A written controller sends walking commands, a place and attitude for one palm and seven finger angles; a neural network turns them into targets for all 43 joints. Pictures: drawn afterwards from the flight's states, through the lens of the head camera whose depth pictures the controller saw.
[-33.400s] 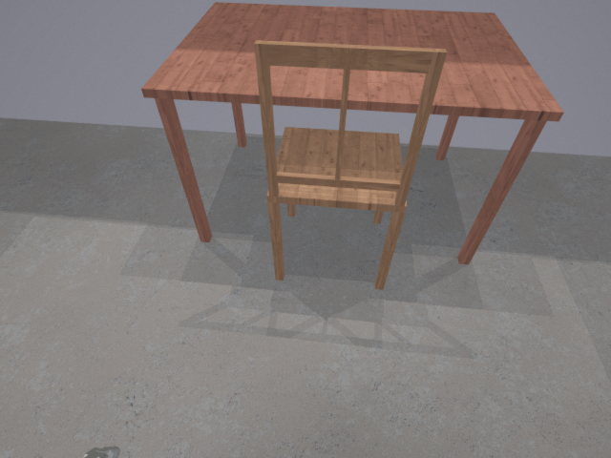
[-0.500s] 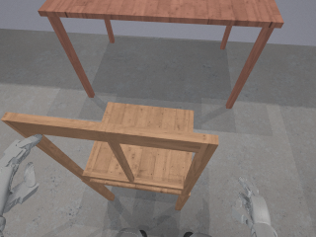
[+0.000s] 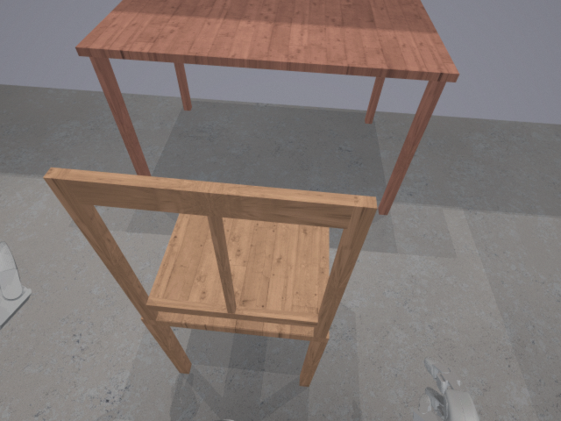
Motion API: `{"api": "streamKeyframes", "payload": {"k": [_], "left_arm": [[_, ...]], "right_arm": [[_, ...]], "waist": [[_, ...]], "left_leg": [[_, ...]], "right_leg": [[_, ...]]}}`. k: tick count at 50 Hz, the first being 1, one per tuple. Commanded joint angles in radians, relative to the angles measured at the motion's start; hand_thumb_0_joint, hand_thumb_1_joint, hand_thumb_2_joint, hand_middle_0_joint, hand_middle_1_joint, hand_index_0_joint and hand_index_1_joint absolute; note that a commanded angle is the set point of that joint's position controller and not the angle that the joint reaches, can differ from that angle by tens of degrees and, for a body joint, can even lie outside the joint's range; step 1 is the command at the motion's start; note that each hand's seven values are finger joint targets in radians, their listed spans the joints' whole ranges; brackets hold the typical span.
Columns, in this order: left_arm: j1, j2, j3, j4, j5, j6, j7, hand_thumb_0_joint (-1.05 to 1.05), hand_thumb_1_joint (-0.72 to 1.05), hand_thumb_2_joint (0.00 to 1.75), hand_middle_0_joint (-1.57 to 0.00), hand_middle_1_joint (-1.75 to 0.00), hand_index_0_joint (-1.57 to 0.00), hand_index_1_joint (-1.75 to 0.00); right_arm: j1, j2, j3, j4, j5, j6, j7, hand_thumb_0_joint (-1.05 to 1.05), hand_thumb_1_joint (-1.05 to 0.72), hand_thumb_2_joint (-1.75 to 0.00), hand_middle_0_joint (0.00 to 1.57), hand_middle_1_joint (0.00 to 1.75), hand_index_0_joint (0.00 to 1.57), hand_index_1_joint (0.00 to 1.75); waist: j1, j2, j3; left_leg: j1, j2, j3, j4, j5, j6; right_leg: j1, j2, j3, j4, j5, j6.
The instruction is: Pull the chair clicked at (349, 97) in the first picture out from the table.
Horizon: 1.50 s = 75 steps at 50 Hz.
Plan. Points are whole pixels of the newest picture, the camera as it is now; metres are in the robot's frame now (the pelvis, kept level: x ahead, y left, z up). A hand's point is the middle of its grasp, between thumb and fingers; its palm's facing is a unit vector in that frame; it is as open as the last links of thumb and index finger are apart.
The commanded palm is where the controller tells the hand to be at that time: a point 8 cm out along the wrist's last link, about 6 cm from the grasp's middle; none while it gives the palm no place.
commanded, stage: step back with the hand held close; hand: left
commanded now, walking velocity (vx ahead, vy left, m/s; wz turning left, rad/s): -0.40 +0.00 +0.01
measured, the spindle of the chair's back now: (224, 270) +0.36 +0.12 -0.05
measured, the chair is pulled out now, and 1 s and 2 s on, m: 0.60 0.60 0.60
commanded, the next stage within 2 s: stop stepping back and stand still in 0.46 s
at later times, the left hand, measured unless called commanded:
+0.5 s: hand out of the picture +0.12 +0.26 +0.19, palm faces +0.42 -0.75 -0.51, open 7.4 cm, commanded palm +0.06 +0.30 +0.19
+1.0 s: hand out of the picture +0.04 +0.26 +0.18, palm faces +0.42 -0.77 -0.48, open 7.4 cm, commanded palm -0.01 +0.29 +0.19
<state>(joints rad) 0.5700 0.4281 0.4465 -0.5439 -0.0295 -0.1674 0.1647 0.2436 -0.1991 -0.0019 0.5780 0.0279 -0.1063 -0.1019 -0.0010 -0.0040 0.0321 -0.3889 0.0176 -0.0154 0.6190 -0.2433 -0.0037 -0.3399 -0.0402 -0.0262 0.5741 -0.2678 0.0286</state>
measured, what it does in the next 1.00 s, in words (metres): walks backwards: right foot, then left foot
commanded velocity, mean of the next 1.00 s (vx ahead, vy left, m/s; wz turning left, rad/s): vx -0.14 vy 0.01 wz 0.01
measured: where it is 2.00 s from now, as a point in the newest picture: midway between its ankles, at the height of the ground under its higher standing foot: outside the picture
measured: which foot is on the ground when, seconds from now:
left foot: down 0.00-0.58, up 0.60-0.72, down 0.74-1.00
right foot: down 0.00-0.32, up 0.34-0.52, down 0.54-1.00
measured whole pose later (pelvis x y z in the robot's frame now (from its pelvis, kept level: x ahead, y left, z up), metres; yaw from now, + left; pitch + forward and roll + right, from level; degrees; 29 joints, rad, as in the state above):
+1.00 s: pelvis -0.15 -0.01 +0.01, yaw +0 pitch -1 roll -1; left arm 0.58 0.42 0.44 -0.49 -0.03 -0.22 0.15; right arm 0.25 -0.19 -0.01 0.63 0.03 -0.16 -0.08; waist -0.01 -0.01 0.02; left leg -0.27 0.01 -0.03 0.50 -0.23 0.00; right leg -0.23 -0.02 -0.02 0.44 -0.21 0.03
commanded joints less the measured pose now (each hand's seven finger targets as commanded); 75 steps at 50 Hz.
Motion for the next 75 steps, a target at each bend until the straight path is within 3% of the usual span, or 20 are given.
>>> {"api": "streamKeyframes", "payload": {"k": [1, 5, 7, 11, 14, 16, 18, 21, 24, 27, 28, 29, 31, 35, 38, 40, 45, 50, 57, 75], "left_arm": [[-0.003, 0.157, 0.141, -0.22, -0.016, -0.093, 0.019, 0.0, 0.9, 0.9, -0.2, -0.3, -0.2, -0.3], [0.029, 0.172, 0.17, -0.168, -0.026, -0.095, 0.018, 0.0, 0.9, 0.9, -0.2, -0.3, -0.2, -0.3], [-0.023, 0.182, 0.158, -0.181, -0.022, -0.098, 0.024, 0.0, 0.9, 0.9, -0.2, -0.3, -0.2, -0.3], [-0.058, 0.191, 0.158, -0.171, -0.014, -0.09, 0.039, 0.0, 0.9, 0.9, -0.2, -0.3, -0.2, -0.3], [-0.044, 0.191, 0.169, -0.212, -0.002, -0.11, 0.035, 0.0, 0.9, 0.9, -0.2, -0.3, -0.2, -0.3], [-0.023, 0.189, 0.185, -0.248, 0.003, -0.138, 0.031, 0.0, 0.9, 0.9, -0.2, -0.3, -0.2, -0.3], [-0.048, 0.17, 0.164, -0.228, -0.001, -0.15, 0.025, 0.0, 0.9, 0.9, -0.2, -0.3, -0.2, -0.3], [0.01, 0.16, 0.153, -0.24, -0.023, -0.162, 0.011, 0.0, 0.9, 0.9, -0.2, -0.3, -0.2, -0.3], [0.004, 0.186, 0.163, -0.243, -0.03, -0.183, -0.003, 0.0, 0.9, 0.9, -0.2, -0.3, -0.2, -0.3], [-0.024, 0.22, 0.189, -0.202, -0.029, -0.198, -0.019, 0.0, 0.9, 0.9, -0.2, -0.3, -0.2, -0.3], [-0.019, 0.19, 0.157, -0.201, -0.03, -0.195, -0.029, 0.0, 0.9, 0.9, -0.2, -0.3, -0.2, -0.3], [0.037, 0.189, 0.147, -0.152, -0.046, -0.174, -0.03, 0.0, 0.9, 0.9, -0.2, -0.3, -0.2, -0.3], [0.058, 0.182, 0.156, -0.11, -0.052, -0.104, -0.003, 0.0, 0.9, 0.9, -0.2, -0.3, -0.2, -0.3], [0.005, 0.216, 0.171, -0.094, -0.031, -0.086, 0.026, 0.0, 0.9, 0.9, -0.2, -0.3, -0.2, -0.3], [0.016, 0.188, 0.136, -0.193, -0.024, -0.11, 0.016, 0.0, 0.9, 0.9, -0.2, -0.3, -0.2, -0.3], [0.029, 0.208, 0.151, -0.205, -0.019, -0.105, 0.01, 0.0, 0.9, 0.9, -0.2, -0.3, -0.2, -0.3], [-0.009, 0.178, 0.125, -0.148, -0.008, -0.107, 0.014, 0.0, 0.9, 0.9, -0.2, -0.3, -0.2, -0.3], [-0.068, 0.164, 0.102, -0.107, 0.001, -0.103, 0.016, 0.0, 0.9, 0.9, -0.2, -0.3, -0.2, -0.3], [-0.121, 0.144, 0.072, -0.114, 0.002, -0.093, 0.02, 0.0, 0.9, 0.9, -0.2, -0.3, -0.2, -0.3], [0.036, 0.189, 0.135, -0.15, -0.023, -0.108, 0.015, 0.0, 0.9, 0.9, -0.2, -0.3, -0.2, -0.3]], "right_arm": [[-0.09, -0.143, -0.058, -0.117, -0.01, -0.071, 0.001, 0.0, -0.9, -0.9, 0.2, 0.3, 0.2, 0.3], [-0.103, -0.133, -0.069, -0.108, -0.003, -0.067, 0.002, 0.0, -0.9, -0.9, 0.2, 0.3, 0.2, 0.3], [-0.094, -0.127, -0.068, -0.115, -0.009, -0.064, 0.004, 0.0, -0.9, -0.9, 0.2, 0.3, 0.2, 0.3], [-0.098, -0.108, -0.057, -0.074, -0.023, -0.049, 0.016, 0.0, -0.9, -0.9, 0.2, 0.3, 0.2, 0.3], [-0.123, -0.136, -0.062, -0.097, -0.021, -0.053, 0.005, 0.0, -0.9, -0.9, 0.2, 0.3, 0.2, 0.3], [-0.136, -0.147, -0.06, -0.118, -0.018, -0.078, 0.0, 0.0, -0.9, -0.9, 0.2, 0.3, 0.2, 0.3], [-0.117, -0.128, -0.072, -0.107, -0.02, -0.092, -0.002, 0.0, -0.9, -0.9, 0.2, 0.3, 0.2, 0.3], [-0.077, -0.128, -0.078, -0.068, -0.025, -0.12, 0.017, 0.0, -0.9, -0.9, 0.2, 0.3, 0.2, 0.3], [-0.097, -0.136, -0.067, -0.044, -0.038, -0.149, 0.025, 0.0, -0.9, -0.9, 0.2, 0.3, 0.2, 0.3], [-0.11, -0.132, -0.062, -0.04, -0.035, -0.152, 0.025, 0.0, -0.9, -0.9, 0.2, 0.3, 0.2, 0.3], [-0.071, -0.14, -0.085, -0.043, -0.022, -0.145, 0.024, 0.0, -0.9, -0.9, 0.2, 0.3, 0.2, 0.3], [-0.059, -0.131, -0.097, -0.062, -0.001, -0.126, 0.026, 0.0, -0.9, -0.9, 0.2, 0.3, 0.2, 0.3], [-0.082, -0.104, -0.081, -0.068, 0.0, -0.067, 0.04, 0.0, -0.9, -0.9, 0.2, 0.3, 0.2, 0.3], [-0.147, -0.1, -0.05, -0.097, 0.009, -0.061, 0.011, 0.0, -0.9, -0.9, 0.2, 0.3, 0.2, 0.3], [-0.125, -0.14, -0.071, -0.105, 0.01, -0.098, 0.008, 0.0, -0.9, -0.9, 0.2, 0.3, 0.2, 0.3], [-0.132, -0.108, -0.057, -0.093, -0.001, -0.103, 0.012, 0.0, -0.9, -0.9, 0.2, 0.3, 0.2, 0.3], [-0.091, -0.124, -0.06, -0.08, 0.008, -0.111, 0.017, 0.0, -0.9, -0.9, 0.2, 0.3, 0.2, 0.3], [-0.085, -0.125, -0.056, -0.079, 0.002, -0.098, 0.012, 0.0, -0.9, -0.9, 0.2, 0.3, 0.2, 0.3], [-0.098, -0.124, -0.05, -0.074, -0.011, -0.093, 0.014, 0.0, -0.9, -0.9, 0.2, 0.3, 0.2, 0.3], [-0.106, -0.114, -0.066, -0.082, 0.004, -0.067, 0.022, 0.0, -0.9, -0.9, 0.2, 0.3, 0.2, 0.3]], "waist": [[0.012, 0.148, -0.155], [0.01, 0.092, -0.149], [0.0, -0.044, -0.103], [-0.007, -0.182, -0.149], [0.004, -0.001, -0.101], [-0.006, 0.355, -0.118], [-0.014, 0.283, -0.062], [0.009, 0.238, -0.12], [0.021, 0.28, -0.165], [0.022, 0.194, -0.154], [0.012, 0.018, -0.171], [-0.007, -0.186, -0.169], [-0.02, -0.163, -0.169], [-0.029, -0.11, -0.08], [0.008, 0.039, -0.114], [0.002, 0.243, -0.124], [-0.006, 0.123, -0.046], [-0.013, 0.117, -0.015], [-0.015, 0.014, -0.017], [-0.01, 0.084, -0.143]], "left_leg": [[-0.05, 0.148, -0.12, -0.179, 0.065, 0.05], [-0.092, 0.114, -0.086, -0.138, -0.207, 0.046], [-0.051, 0.041, -0.057, -0.016, -0.312, 0.02], [0.123, 0.004, -0.034, 0.162, -0.157, 0.008], [0.009, 0.104, -0.167, -0.182, -0.136, 0.057], [-0.271, 0.287, -0.342, -0.451, -0.444, 0.133], [-0.295, 0.3, -0.329, -0.424, -0.277, 0.17], [0.032, 0.247, -0.261, -0.293, 0.148, 0.153], [0.137, 0.24, -0.253, -0.222, 0.261, 0.126], [0.106, 0.174, -0.173, -0.132, 0.085, 0.071], [0.105, 0.081, -0.092, -0.034, -0.036, 0.016], [0.165, -0.009, -0.01, 0.188, -0.124, -0.029], [0.104, -0.014, -0.042, 0.402, -0.132, -0.023], [0.099, 0.014, -0.027, -0.142, -0.056, 0.019], [0.186, 0.134, -0.116, -0.265, 0.279, 0.054], [0.161, 0.147, -0.174, -0.312, 0.224, 0.06], [-0.03, 0.107, -0.13, -0.347, -0.248, 0.055], [-0.031, 0.077, -0.104, -0.312, -0.38, 0.059], [0.081, 0.052, -0.083, -0.224, -0.173, 0.048], [0.203, 0.098, -0.055, -0.23, 0.324, 0.031]], "right_leg": [[0.173, -0.033, 0.051, -0.008, 0.206, -0.044], [0.107, -0.071, 0.12, -0.075, 0.051, -0.068], [-0.048, -0.139, 0.215, -0.219, -0.143, -0.105], [-0.157, -0.239, 0.202, -0.26, -0.053, -0.158], [-0.058, -0.081, 0.105, -0.109, -0.082, -0.067], [0.162, 0.049, 0.008, 0.264, -0.16, -0.007], [0.129, 0.048, 0.063, 0.405, -0.176, -0.018], [0.011, 0.031, 0.028, 0.157, -0.221, -0.024], [0.088, 0.016, 0.04, -0.114, -0.053, -0.04], [0.143, 0.0, 0.003, -0.261, 0.091, -0.047], [0.089, -0.039, 0.051, -0.25, 0.128, -0.098], [-0.06, -0.19, 0.221, -0.295, 0.048, -0.172], [-0.095, -0.309, 0.266, -0.282, 0.111, -0.233], [0.054, -0.172, 0.135, -0.15, 0.143, -0.094], [0.161, -0.047, 0.087, -0.095, 0.165, -0.031], [0.172, -0.028, 0.019, -0.079, 0.056, -0.01], [0.25, -0.013, 0.037, -0.18, -0.008, -0.02], [0.173, -0.005, 0.066, -0.225, -0.145, -0.039], [0.106, -0.052, 0.131, -0.293, -0.097, -0.058], [0.301, -0.049, 0.051, -0.199, 0.379, -0.039]]}}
